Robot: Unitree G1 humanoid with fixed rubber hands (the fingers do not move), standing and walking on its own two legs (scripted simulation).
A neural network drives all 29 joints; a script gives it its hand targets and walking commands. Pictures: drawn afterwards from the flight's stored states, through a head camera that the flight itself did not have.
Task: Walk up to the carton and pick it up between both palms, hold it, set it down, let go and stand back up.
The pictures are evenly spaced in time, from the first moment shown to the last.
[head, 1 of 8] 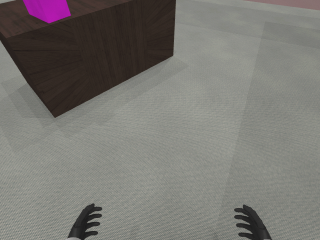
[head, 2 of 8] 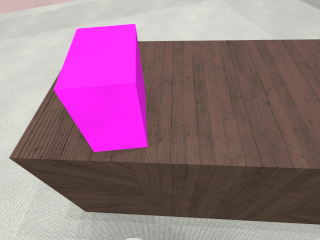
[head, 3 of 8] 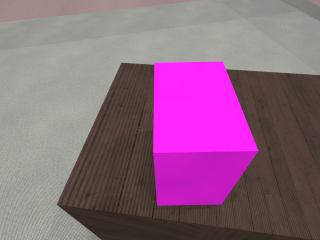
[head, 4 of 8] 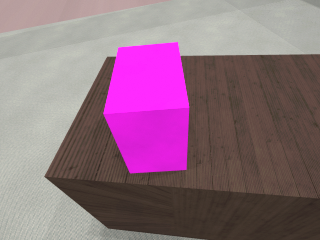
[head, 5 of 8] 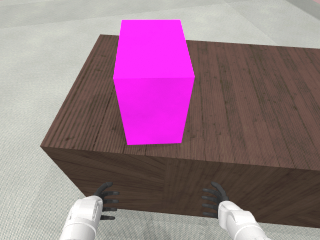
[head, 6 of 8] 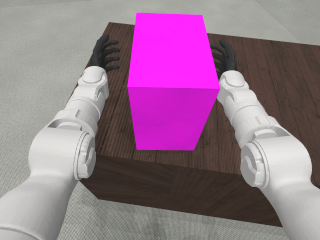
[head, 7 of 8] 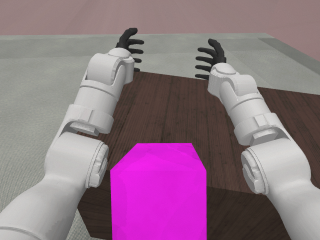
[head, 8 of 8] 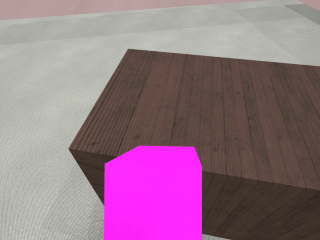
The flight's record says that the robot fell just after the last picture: no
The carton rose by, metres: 0.10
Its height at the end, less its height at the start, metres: -0.08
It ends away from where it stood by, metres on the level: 0.31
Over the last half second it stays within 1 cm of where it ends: yes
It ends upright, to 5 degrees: no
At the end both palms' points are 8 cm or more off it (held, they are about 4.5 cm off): yes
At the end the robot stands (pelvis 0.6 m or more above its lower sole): yes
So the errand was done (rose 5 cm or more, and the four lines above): no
